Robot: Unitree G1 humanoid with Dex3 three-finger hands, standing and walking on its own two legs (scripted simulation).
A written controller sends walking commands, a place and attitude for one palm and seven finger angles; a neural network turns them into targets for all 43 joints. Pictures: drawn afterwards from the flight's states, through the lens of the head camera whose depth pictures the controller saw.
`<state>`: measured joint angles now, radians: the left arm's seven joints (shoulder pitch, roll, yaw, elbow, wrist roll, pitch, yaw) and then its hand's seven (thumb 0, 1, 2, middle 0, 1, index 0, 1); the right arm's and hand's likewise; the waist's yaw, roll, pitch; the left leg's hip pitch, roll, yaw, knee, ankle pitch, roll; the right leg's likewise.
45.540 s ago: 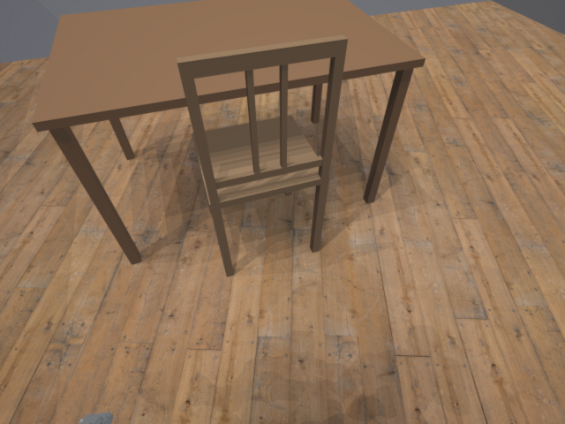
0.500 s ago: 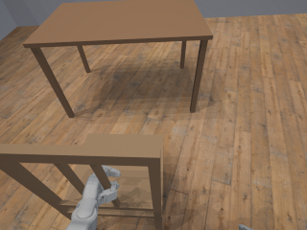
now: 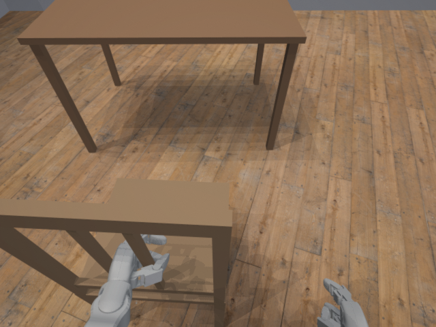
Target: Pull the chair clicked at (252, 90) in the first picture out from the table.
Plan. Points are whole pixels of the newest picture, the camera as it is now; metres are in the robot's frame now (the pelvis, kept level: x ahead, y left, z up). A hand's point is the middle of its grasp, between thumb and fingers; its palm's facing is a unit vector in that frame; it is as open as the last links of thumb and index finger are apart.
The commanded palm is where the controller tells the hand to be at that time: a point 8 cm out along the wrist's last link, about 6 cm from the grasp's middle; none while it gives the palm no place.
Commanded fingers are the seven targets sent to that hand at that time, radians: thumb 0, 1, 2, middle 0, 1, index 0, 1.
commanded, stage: open the thumb and straighten the fingers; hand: left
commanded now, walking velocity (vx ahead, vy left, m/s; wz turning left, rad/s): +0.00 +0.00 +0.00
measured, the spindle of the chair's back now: (105, 260) +0.26 +0.24 -0.06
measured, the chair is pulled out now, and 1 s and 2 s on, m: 0.76 0.76 0.76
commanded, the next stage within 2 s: draw the fingers out of the gap in 0.56 s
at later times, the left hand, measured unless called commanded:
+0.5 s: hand (151, 266) +0.25 +0.14 -0.06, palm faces +0.01 -0.98 -0.18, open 16.6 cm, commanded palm +0.23 +0.19 -0.03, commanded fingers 0.00 -0.55 0.20 0.00 0.00 0.00 0.00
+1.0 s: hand (144, 299) +0.19 +0.14 -0.06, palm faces +0.02 -0.99 -0.17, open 17.5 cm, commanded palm +0.17 +0.19 -0.04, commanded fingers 0.00 -0.55 0.20 0.00 0.00 0.00 0.00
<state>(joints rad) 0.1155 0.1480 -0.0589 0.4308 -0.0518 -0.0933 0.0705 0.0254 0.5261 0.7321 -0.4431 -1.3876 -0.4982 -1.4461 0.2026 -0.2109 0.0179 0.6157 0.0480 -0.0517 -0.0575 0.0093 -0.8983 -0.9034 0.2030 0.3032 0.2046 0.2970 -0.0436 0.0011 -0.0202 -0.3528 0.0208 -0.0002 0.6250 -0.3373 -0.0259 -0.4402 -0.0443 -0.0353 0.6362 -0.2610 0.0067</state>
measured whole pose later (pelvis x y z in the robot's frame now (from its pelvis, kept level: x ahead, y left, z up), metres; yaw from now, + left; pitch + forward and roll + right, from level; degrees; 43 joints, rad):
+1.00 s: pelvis +0.03 +0.01 -0.05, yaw +2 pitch +12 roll -1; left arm 0.58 0.18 -0.13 -0.23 -0.02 0.19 0.08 -0.01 -0.54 0.21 -0.01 -0.01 -0.01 0.00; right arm 0.26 -0.23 0.02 0.45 0.03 -0.11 -0.12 0.01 -0.90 -0.90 0.20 0.30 0.20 0.30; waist -0.03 0.04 -0.15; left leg -0.66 0.01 -0.05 1.00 -0.55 -0.02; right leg -0.71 -0.07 -0.07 0.97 -0.46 0.02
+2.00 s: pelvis +0.00 +0.02 -0.06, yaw +2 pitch +11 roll -2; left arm 0.81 0.26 0.07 -0.46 -0.25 -0.26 -0.16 -0.01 -0.54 0.21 0.00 0.00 -0.02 -0.01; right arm 0.22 -0.18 -0.01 0.49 0.08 -0.17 -0.08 0.01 -0.90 -0.90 0.20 0.30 0.20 0.30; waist 0.02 0.06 -0.14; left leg -0.75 0.01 -0.07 1.13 -0.58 -0.01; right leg -0.78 -0.06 -0.08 1.06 -0.47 0.03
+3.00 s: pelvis +0.04 -0.01 +0.01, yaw +1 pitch -3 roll +0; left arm 0.48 0.34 0.32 -0.41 -0.06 -0.03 0.13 0.01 0.86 0.89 -0.20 -0.30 -0.22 -0.30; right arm 0.15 -0.24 -0.01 0.66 0.02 -0.15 -0.09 0.01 -0.90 -0.90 0.20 0.30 0.20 0.30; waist 0.05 0.09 0.02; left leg -0.10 0.04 -0.03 0.48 -0.34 -0.04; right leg -0.18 -0.03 -0.07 0.51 -0.28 0.00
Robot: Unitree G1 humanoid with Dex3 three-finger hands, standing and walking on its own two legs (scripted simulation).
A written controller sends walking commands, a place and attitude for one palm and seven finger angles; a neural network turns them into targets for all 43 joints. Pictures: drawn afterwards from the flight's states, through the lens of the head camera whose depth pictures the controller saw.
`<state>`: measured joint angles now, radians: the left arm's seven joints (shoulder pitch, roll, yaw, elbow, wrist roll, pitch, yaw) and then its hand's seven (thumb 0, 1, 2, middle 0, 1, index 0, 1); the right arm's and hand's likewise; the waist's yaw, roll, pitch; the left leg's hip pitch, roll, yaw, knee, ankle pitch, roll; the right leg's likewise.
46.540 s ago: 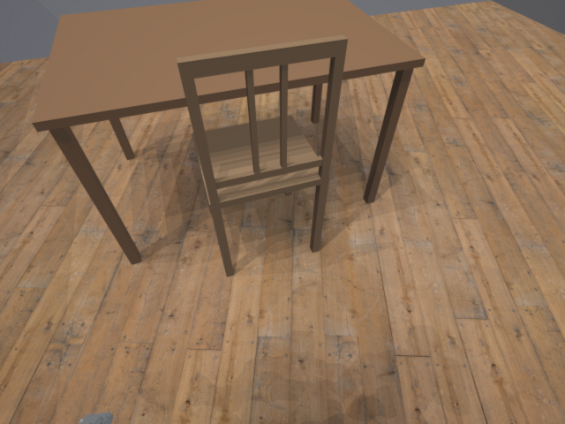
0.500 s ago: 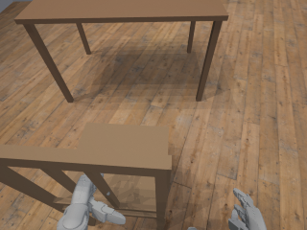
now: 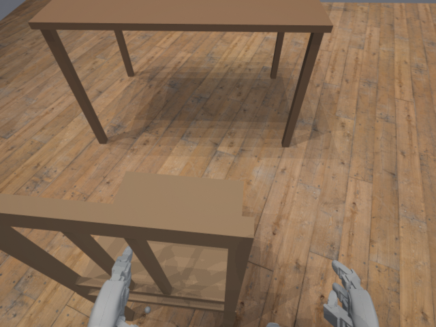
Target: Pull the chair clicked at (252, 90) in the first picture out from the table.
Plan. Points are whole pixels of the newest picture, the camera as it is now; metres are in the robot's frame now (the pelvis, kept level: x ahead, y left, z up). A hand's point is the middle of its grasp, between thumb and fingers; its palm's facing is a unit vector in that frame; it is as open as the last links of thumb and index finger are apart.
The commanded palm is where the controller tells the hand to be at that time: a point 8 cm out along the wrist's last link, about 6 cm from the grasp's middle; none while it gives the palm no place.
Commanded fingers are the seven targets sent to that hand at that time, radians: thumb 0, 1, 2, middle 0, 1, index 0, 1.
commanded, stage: draw the fingers out of the gap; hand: left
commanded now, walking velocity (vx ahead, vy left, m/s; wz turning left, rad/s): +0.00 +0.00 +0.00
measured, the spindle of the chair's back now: (106, 263) +0.24 +0.22 -0.02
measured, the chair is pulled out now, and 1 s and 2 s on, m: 0.76 0.76 0.74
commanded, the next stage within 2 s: draw the hand back to the body in 0.42 s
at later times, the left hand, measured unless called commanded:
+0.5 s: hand out of the picture +0.11 +0.13 -0.01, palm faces +0.00 -0.99 -0.15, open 17.4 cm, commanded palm +0.06 +0.18 +0.01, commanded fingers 0.00 -0.55 0.20 0.00 0.00 0.00 0.00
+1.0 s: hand out of the picture +0.12 +0.17 +0.08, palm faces +0.00 -1.00 -0.09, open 17.4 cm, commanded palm +0.08 +0.23 +0.10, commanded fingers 0.00 -0.41 0.27 -0.02 -0.03 -0.02 -0.03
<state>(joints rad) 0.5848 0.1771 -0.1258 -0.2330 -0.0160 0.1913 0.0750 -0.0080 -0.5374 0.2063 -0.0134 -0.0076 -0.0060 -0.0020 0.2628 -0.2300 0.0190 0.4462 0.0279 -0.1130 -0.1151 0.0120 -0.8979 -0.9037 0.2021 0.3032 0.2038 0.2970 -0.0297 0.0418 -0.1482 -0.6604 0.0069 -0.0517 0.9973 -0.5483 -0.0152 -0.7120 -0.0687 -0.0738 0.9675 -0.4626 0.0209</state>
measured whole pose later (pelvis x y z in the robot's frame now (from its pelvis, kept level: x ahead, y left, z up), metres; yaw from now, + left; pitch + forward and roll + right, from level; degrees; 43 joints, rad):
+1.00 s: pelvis -0.03 +0.01 -0.02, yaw +0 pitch +11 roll -2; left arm 0.81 0.26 0.07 -0.46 -0.25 -0.26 -0.16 -0.01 -0.54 0.21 0.00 0.00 -0.02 -0.01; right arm 0.22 -0.18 -0.01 0.49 0.08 -0.17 -0.08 0.01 -0.90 -0.90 0.20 0.30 0.20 0.30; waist 0.02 0.06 -0.14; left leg -0.75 0.01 -0.07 1.13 -0.58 -0.01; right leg -0.78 -0.06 -0.08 1.06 -0.47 0.03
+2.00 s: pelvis +0.01 -0.02 +0.06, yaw -1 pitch -3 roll +0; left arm 0.48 0.34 0.32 -0.41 -0.06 -0.03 0.13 0.01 0.86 0.89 -0.20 -0.30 -0.22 -0.30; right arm 0.15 -0.24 -0.01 0.66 0.02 -0.15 -0.09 0.01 -0.90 -0.90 0.20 0.30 0.20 0.30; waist 0.05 0.09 0.02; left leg -0.10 0.04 -0.03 0.48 -0.34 -0.04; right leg -0.18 -0.03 -0.07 0.51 -0.28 0.00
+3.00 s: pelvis -0.08 +0.01 +0.05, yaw -1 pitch +0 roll -1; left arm 0.53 0.40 0.43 -0.51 -0.02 -0.14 0.20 0.02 0.89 0.90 -0.21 -0.30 -0.21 -0.30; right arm 0.22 -0.22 -0.02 0.58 0.02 -0.07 -0.10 0.01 -0.90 -0.90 0.20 0.30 0.20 0.30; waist 0.00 0.02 0.05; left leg -0.34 0.02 -0.02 0.59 -0.25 0.00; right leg -0.37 -0.05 -0.06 0.50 -0.15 0.02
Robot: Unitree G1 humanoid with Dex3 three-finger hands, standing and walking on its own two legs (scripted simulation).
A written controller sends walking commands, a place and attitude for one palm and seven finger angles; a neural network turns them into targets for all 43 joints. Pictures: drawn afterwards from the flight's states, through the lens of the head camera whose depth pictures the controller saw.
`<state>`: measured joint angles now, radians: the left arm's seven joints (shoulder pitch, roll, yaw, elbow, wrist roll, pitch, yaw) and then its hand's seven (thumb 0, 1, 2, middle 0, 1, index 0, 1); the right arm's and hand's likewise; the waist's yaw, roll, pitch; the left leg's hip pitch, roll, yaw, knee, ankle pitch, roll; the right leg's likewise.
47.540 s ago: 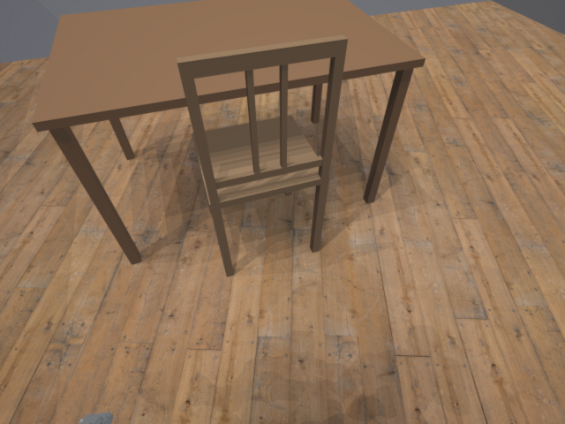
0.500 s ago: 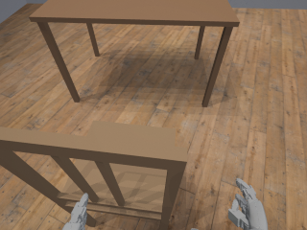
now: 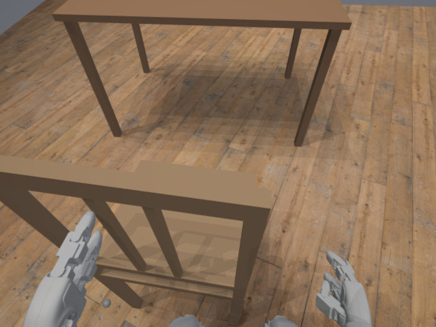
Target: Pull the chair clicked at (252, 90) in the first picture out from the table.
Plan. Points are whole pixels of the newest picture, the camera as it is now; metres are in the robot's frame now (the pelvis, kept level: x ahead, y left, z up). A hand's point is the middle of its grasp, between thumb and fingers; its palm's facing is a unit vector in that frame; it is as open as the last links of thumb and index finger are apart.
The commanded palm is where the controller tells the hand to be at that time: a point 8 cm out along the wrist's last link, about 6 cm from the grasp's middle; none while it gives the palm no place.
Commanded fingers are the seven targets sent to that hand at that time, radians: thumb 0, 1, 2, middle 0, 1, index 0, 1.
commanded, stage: draw the hand back to the body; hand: left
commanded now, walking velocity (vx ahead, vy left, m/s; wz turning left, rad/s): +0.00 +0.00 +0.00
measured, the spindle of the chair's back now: (122, 239) +0.27 +0.21 +0.00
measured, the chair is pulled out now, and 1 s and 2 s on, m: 0.76 0.74 0.74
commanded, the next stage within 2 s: step back with the hand held close in 1.12 s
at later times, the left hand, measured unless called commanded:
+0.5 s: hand (53, 269) +0.17 +0.22 +0.14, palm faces +0.27 -0.84 -0.48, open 11.9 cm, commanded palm +0.15 +0.27 +0.21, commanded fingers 0.00 0.50 0.71 -0.14 -0.22 -0.14 -0.22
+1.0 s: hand (39, 184) +0.24 +0.23 +0.23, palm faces +0.42 -0.80 -0.44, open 7.5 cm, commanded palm +0.18 +0.27 +0.25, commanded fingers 0.00 0.90 0.90 -0.20 -0.30 -0.20 -0.30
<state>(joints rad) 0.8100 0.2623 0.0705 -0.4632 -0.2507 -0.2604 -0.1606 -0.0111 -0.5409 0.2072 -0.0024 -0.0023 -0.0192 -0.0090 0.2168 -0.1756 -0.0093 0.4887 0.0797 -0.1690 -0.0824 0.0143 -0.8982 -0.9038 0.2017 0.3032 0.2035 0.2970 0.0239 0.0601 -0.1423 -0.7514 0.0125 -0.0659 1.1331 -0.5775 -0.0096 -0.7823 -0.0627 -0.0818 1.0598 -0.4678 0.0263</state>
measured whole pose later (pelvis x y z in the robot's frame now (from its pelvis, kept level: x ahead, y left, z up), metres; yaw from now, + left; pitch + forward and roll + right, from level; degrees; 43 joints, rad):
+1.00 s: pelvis +0.04 -0.03 +0.08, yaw -1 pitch -3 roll +0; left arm 0.48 0.34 0.32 -0.41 -0.06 -0.03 0.13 0.01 0.86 0.89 -0.20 -0.30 -0.22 -0.30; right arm 0.15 -0.24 -0.01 0.66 0.02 -0.15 -0.09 0.01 -0.90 -0.90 0.20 0.30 0.20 0.30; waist 0.05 0.09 0.02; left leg -0.10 0.04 -0.03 0.48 -0.34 -0.04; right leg -0.18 -0.03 -0.07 0.51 -0.28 0.00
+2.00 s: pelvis -0.05 +0.00 +0.07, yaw -1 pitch +0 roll -1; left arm 0.53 0.40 0.43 -0.51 -0.02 -0.14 0.20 0.02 0.89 0.90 -0.21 -0.30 -0.21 -0.30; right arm 0.22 -0.22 -0.02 0.58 0.02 -0.07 -0.10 0.01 -0.90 -0.90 0.20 0.30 0.20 0.30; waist 0.00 0.02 0.05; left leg -0.34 0.02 -0.02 0.59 -0.25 0.00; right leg -0.37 -0.05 -0.06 0.50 -0.15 0.02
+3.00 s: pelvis -0.12 -0.01 +0.08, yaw +0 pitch +2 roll -2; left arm 0.56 0.42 0.47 -0.61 -0.04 -0.26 0.17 0.02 0.89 0.90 -0.21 -0.30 -0.21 -0.30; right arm 0.17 -0.16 -0.04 0.65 -0.02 -0.17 -0.05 0.01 -0.90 -0.90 0.20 0.30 0.20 0.30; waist 0.02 -0.01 0.08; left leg -0.35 0.06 0.00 0.54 -0.22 0.00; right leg -0.43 0.01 -0.03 0.88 -0.42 0.00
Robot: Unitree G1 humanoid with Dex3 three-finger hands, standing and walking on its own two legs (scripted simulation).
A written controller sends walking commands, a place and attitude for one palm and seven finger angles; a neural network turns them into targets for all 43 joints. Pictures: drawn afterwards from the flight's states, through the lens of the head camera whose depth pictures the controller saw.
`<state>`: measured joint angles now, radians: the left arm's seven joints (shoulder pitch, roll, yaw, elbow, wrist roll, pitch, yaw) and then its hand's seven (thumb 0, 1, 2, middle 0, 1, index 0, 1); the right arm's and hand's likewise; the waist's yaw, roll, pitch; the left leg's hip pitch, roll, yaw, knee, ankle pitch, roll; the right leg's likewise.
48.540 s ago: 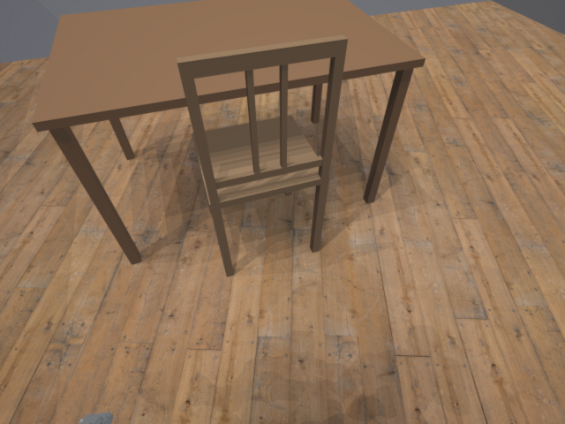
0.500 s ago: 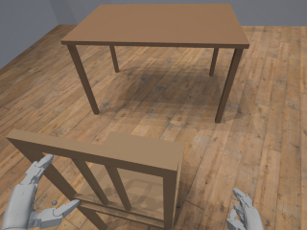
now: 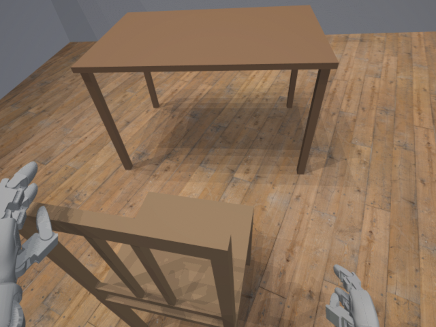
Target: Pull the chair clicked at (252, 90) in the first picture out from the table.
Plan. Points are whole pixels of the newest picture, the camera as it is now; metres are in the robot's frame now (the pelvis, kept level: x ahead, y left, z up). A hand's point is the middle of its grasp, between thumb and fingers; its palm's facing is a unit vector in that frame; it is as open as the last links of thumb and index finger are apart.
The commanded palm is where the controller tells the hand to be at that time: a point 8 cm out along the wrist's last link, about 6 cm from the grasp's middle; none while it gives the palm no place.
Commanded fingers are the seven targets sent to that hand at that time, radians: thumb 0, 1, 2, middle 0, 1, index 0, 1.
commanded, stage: draw the hand back to the body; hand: left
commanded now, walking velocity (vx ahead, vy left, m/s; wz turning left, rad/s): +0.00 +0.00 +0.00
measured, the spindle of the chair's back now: (119, 268) +0.24 +0.25 -0.07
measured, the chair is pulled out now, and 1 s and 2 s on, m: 0.74 0.74 0.74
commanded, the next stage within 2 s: step back with the hand held close in 0.12 s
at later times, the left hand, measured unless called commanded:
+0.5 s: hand (34, 243) +0.18 +0.28 +0.16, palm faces +0.38 -0.76 -0.53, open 7.4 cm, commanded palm +0.12 +0.32 +0.18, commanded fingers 0.00 0.90 0.90 -0.20 -0.30 -0.20 -0.30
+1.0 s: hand out of the picture +0.11 +0.29 +0.16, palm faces +0.47 -0.73 -0.49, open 7.4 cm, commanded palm +0.05 +0.33 +0.18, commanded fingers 0.00 0.90 0.90 -0.20 -0.30 -0.20 -0.30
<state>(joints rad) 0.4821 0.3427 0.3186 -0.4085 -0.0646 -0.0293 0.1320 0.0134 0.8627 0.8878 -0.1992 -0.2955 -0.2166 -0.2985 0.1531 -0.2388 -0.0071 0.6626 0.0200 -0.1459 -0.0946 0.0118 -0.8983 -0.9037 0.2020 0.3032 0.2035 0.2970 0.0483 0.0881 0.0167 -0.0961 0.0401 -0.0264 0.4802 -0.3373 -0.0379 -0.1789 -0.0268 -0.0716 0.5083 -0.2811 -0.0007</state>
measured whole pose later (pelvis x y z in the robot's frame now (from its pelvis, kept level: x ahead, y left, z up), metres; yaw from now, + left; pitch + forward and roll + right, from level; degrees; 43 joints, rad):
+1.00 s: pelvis -0.09 +0.03 -0.01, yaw +0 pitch +0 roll -1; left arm 0.53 0.40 0.43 -0.51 -0.02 -0.14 0.20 0.02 0.89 0.90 -0.21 -0.30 -0.21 -0.30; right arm 0.22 -0.22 -0.02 0.58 0.02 -0.07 -0.10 0.01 -0.90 -0.90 0.20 0.30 0.20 0.30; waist 0.00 0.02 0.05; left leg -0.34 0.02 -0.02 0.59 -0.25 0.00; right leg -0.37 -0.05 -0.06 0.50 -0.15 0.02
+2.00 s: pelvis -0.16 +0.01 +0.00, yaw +1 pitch +2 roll -2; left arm 0.56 0.42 0.47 -0.61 -0.04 -0.26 0.17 0.02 0.89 0.90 -0.21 -0.30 -0.21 -0.30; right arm 0.17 -0.16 -0.04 0.65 -0.02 -0.17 -0.05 0.01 -0.90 -0.90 0.20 0.30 0.20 0.30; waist 0.02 -0.01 0.08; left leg -0.35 0.06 0.00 0.54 -0.22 0.00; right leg -0.43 0.01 -0.03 0.88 -0.42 0.00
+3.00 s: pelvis -0.26 -0.02 +0.01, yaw +0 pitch -1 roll -1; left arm 0.53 0.39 0.42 -0.44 -0.02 -0.20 0.16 0.02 0.89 0.90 -0.21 -0.30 -0.21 -0.30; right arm 0.23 -0.20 -0.02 0.65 0.01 -0.12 -0.07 0.01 -0.90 -0.90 0.20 0.30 0.21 0.30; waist -0.01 0.01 0.01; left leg -0.22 0.03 0.01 0.47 -0.24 0.00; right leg -0.21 0.01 0.00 0.40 -0.18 0.01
